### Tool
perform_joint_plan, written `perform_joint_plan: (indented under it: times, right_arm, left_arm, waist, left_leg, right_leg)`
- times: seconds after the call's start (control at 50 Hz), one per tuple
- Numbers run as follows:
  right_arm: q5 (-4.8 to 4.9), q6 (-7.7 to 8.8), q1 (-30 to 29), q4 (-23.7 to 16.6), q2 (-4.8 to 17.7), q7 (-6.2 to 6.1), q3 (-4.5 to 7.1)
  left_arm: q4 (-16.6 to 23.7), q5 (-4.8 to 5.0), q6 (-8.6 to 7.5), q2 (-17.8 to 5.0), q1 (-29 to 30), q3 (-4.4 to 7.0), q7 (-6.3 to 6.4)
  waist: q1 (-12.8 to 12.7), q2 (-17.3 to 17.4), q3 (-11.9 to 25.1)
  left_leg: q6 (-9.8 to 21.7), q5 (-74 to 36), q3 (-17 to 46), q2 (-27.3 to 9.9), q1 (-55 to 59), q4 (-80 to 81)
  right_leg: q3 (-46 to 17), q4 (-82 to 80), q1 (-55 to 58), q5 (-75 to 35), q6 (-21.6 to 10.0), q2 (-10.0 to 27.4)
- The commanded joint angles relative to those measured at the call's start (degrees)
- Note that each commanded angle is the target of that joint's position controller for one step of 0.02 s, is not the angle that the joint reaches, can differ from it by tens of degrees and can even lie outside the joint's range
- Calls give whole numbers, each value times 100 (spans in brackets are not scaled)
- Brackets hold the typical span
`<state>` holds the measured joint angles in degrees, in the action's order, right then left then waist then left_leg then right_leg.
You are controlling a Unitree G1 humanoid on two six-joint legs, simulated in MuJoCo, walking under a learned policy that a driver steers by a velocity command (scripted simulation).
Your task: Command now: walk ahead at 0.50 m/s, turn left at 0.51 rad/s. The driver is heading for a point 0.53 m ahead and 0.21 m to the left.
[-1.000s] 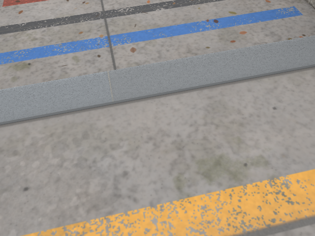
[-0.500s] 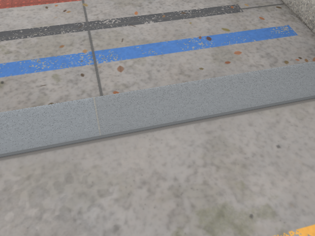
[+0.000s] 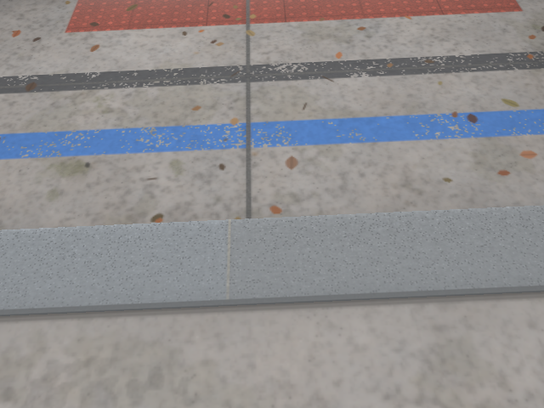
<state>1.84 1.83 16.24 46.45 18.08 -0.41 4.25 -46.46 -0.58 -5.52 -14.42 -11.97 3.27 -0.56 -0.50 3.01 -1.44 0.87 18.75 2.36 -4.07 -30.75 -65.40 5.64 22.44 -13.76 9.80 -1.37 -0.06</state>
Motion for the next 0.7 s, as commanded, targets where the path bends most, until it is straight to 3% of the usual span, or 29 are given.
perform_joint_plan:
  times: [0.02, 0.08, 0.14, 0.24, 0.28, 0.3, 0.32, 0.34, 0.36, 0.38, 0.4, 0.42, 0.44, 0.46, 0.48, 0.54, 0.62, 0.64, 0.66, 0.7]
  right_arm:
    - [-29, -74, 18, -481, 151, 5, 73]
    - [-52, -77, -304, -621, 105, 74, 54]
    - [-58, -30, -887, -802, 19, 198, -1]
    - [-64, -61, -1518, -1162, 119, 332, 6]
    - [-85, -89, -1304, -1206, 291, 348, 96]
    - [-79, -106, -819, -1112, 449, 337, 196]
    - [-55, -122, 104, -854, 723, 289, 372]
    - [-22, -180, 1062, -612, 1254, 167, 587]
    - [19, -108, 741, -703, 1848, 153, 620]
    - [-28, 3, 849, -891, 1307, 208, 454]
    - [-85, 102, 657, -837, 1004, 233, 356]
    - [-72, 149, 347, -857, 861, 226, 309]
    - [-84, 151, -46, -925, 668, 206, 249]
    - [-157, 157, -271, -1028, 546, 177, 195]
    - [-172, 163, -338, -1067, 533, 156, 186]
    - [-116, 191, -128, -996, 711, 40, 236]
    - [-93, 125, 134, -875, 745, -73, 251]
    - [-927, 406, 477, -745, 333, 390, 18]
    - [-858, 506, 505, -719, 429, 598, 129]
    - [-596, 600, 620, -652, 709, 720, 192]
  left_arm:
    - [205, -15, -143, -729, 195, 196, 34]
    - [85, -20, -121, -882, 121, 252, 78]
    - [5, 18, -59, -1031, -8, 292, 120]
    - [-187, 170, 112, -1283, -333, 390, 120]
    - [-184, 237, 188, -1450, -261, 441, 133]
    - [-171, 273, 236, -1511, -192, 459, 139]
    - [-148, 286, 273, -1436, -128, 425, 146]
    - [-56, 106, 247, -1149, -244, 309, 159]
    - [301, -95, 85, -333, -690, 45, 89]
    - [342, 139, -124, -817, -39, 107, 20]
    - [499, 338, -232, -1063, 432, 173, -16]
    - [472, 260, -288, -970, 440, 147, 23]
    - [395, 102, -285, -994, 392, 178, 66]
    - [363, 65, -224, -1032, 266, 211, 63]
    - [363, 47, -154, -1013, 217, 223, 55]
    - [474, -31, -26, -761, 497, 167, 71]
    - [704, -3, -58, -545, 1275, 65, 2]
    - [558, -554, 91, 100, 627, -330, -210]
    - [555, -553, 208, -91, 681, -296, -298]
    - [739, -355, 246, -577, 1092, -222, -283]
  waist:
    - [84, -809, 37]
    - [26, -674, -41]
    - [-187, -583, -189]
    - [-321, -575, -394]
    - [-89, -728, -149]
    - [221, -763, 160]
    - [725, -632, 627]
    - [1058, 53, 1144]
    - [277, 1499, 1609]
    - [737, 669, 2069]
    - [751, 374, 1272]
    - [502, -45, 904]
    - [260, -164, 620]
    - [68, -15, 545]
    - [-4, 4, 504]
    - [7, -129, 300]
    - [271, 89, 38]
    - [137, 465, 272]
    - [179, 272, 1]
    - [235, 14, 12]
  left_leg:
    - [-79, -525, 342, -433, -806, 206]
    - [-117, -1347, 278, -418, -899, 1068]
    - [-56, -1962, -49, -331, -688, 2008]
    - [216, -1442, -392, -173, -709, 2759]
    - [436, -847, -704, 149, -148, 2837]
    - [581, -681, -890, 407, 536, 2931]
    - [782, -987, -984, 716, 1834, 3277]
    - [1117, -1025, 146, 145, 3591, 3421]
    - [2188, 149, 3459, -1202, 5158, 4159]
    - [2237, 777, 4384, -1485, 5268, 4953]
    - [1967, 308, 3638, -1376, 4759, 5029]
    - [1776, -257, 2991, -1141, 3994, 4970]
    - [1630, -889, 2427, -909, 3244, 4992]
    - [1580, -1330, 2134, -762, 2764, 5092]
    - [1588, -1593, 2015, -686, 2502, 5198]
    - [1603, -2187, 1547, -514, 2031, 5335]
    - [1242, -2126, 1067, -122, 1713, 5204]
    - [1415, -2020, 968, -126, 1441, 5114]
    - [1484, -2484, 1084, -299, 1407, 5060]
    - [1401, -3110, 1261, -476, 1811, 4789]
  right_leg:
    - [-1136, -1484, 523, -623, -940, 1641]
    - [-501, -1552, 690, -1012, -911, 1562]
    - [29, -1561, 808, -1120, -806, 1496]
    - [373, -1199, 1659, -1590, -631, 1755]
    - [560, -492, 1872, -3316, -512, 1760]
    - [688, 280, 1836, -4194, -431, 1679]
    - [876, 1497, 1412, -4370, -254, 1446]
    - [911, 3335, -42, -2581, 50, 1180]
    - [215, 5193, -2538, 2367, 379, -15]
    - [-989, 5699, -3114, 2430, 265, -1]
    - [-962, 5591, -3538, 1859, 114, 230]
    - [-992, 5119, -3281, 1366, 39, 477]
    - [-1010, 4612, -2861, 1062, 72, 645]
    - [-1068, 4349, -2458, 847, 99, 749]
    - [-1048, 4132, -2264, 746, 165, 742]
    - [-896, 3254, -2242, 186, 423, 600]
    - [-815, 1514, -1909, -1304, 515, 263]
    - [-763, 1765, -1487, -1556, 507, 321]
    - [-763, 1770, -1531, -1518, 516, 389]
    - [-739, 1430, -1647, -1462, 507, 358]
